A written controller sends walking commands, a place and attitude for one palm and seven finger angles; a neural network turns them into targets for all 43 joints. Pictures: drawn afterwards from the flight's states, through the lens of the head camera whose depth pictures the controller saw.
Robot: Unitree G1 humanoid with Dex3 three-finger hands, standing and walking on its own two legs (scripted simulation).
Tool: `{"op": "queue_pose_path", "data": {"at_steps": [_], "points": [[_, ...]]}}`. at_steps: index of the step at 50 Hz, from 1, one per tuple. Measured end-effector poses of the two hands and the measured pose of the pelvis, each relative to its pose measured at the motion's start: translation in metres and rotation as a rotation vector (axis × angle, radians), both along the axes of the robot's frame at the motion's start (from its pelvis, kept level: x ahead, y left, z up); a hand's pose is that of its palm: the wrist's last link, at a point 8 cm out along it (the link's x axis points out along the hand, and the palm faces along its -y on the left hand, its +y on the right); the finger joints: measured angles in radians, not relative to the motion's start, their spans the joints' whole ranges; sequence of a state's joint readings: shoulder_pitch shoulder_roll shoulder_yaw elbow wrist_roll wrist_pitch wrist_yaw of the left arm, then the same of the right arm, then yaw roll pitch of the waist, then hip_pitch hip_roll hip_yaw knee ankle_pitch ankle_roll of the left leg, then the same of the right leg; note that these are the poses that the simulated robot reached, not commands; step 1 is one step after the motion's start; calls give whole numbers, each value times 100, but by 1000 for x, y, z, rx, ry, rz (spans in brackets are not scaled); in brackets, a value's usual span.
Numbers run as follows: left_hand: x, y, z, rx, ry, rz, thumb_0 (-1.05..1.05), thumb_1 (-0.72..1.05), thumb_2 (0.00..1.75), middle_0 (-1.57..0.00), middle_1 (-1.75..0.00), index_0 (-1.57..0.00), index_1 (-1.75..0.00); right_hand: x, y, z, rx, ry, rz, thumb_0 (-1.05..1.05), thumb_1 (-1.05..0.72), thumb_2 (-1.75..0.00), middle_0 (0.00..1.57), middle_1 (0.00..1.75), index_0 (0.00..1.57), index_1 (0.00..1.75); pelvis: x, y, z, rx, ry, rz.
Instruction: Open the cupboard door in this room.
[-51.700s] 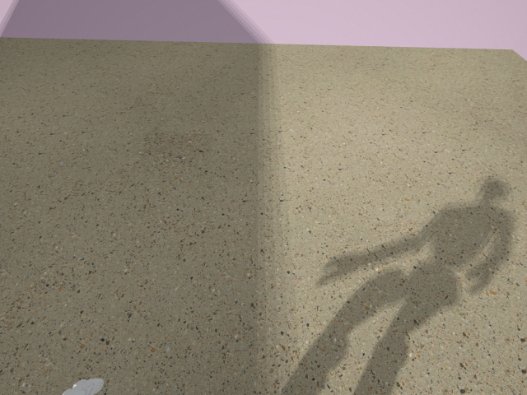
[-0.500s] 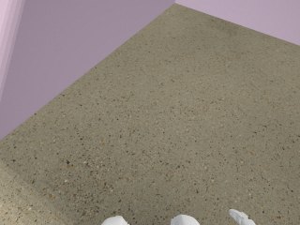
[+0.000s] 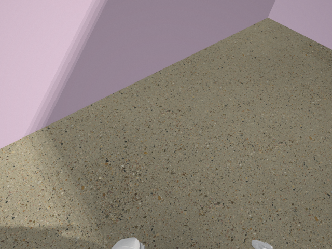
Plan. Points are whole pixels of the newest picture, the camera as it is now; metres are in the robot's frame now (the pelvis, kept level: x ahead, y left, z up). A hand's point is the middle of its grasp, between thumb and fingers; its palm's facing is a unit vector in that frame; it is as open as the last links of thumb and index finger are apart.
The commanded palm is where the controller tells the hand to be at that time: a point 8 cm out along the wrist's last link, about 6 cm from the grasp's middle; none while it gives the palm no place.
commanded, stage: turn to face it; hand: left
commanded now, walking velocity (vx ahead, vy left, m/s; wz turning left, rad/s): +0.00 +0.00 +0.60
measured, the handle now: out of the picture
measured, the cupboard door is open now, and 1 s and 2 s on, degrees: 44 44 44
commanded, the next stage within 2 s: none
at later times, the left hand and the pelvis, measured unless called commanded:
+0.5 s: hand out of the picture +0.08 +0.21 -0.15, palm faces +0.27 -0.91 -0.31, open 7.4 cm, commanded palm none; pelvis +0.01 -0.03 -0.01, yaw +17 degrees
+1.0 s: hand out of the picture -0.04 +0.21 -0.17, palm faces +0.58 -0.77 -0.26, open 7.4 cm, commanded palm none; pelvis +0.01 -0.02 +0.00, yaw +35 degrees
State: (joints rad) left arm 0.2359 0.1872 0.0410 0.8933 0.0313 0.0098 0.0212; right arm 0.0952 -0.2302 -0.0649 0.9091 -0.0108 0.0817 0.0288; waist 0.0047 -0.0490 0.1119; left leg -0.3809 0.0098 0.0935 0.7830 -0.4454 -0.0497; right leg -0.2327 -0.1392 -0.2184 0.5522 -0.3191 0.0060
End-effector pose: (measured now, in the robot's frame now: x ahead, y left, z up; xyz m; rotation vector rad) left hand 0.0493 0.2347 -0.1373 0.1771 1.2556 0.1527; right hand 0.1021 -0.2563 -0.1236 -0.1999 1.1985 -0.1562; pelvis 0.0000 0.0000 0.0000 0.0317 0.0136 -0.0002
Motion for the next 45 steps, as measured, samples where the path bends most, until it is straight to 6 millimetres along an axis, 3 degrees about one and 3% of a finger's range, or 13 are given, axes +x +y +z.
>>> {"op": "queue_pose_path", "data": {"at_steps": [5,13,20,24,29,35,40,45], "points": [[-24,24,-25,-17,46,94,0,90,90,-20,-30,-21,-30,36,20,1,-42,-71,105,0,-91,-90,19,30,20,30,1,13,-15,-25,3,68],[-11,47,-3,28,-21,165,1,91,90,-20,-30,-20,-30,30,29,9,-53,-22,172,0,-90,-90,20,30,21,30,2,10,-1,-50,6,148],[11,38,16,79,-109,189,1,91,90,-19,-29,-20,-30,21,10,-6,-23,56,192,0,-90,-90,20,30,21,30,7,-11,0,-49,16,227],[11,22,19,119,-151,212,0,90,90,-20,-30,-20,-30,28,-8,-23,-5,85,208,0,-90,-90,20,30,21,30,12,-28,-10,-26,20,277],[-16,-1,22,97,-109,279,0,90,90,-20,-30,-20,-30,50,-11,-17,-5,98,262,0,-90,-90,20,30,20,30,16,-33,-1,-6,-2,349],[-61,-18,8,33,-42,388,0,90,90,-20,-30,-21,-30,94,17,-6,-8,55,389,0,-91,-90,19,30,20,30,18,-30,1,12,-9,433],[-109,-11,-20,-3,21,502,0,90,90,-20,-30,-21,-30,133,57,-5,-33,-53,513,0,-91,-90,19,30,20,30,15,-16,-16,-15,-10,503],[-130,2,-17,21,52,579,1,90,90,-20,-30,-20,-30,142,76,4,-51,-86,590,0,-90,-90,20,30,20,30,11,-16,-12,-30,-16,557]]}}
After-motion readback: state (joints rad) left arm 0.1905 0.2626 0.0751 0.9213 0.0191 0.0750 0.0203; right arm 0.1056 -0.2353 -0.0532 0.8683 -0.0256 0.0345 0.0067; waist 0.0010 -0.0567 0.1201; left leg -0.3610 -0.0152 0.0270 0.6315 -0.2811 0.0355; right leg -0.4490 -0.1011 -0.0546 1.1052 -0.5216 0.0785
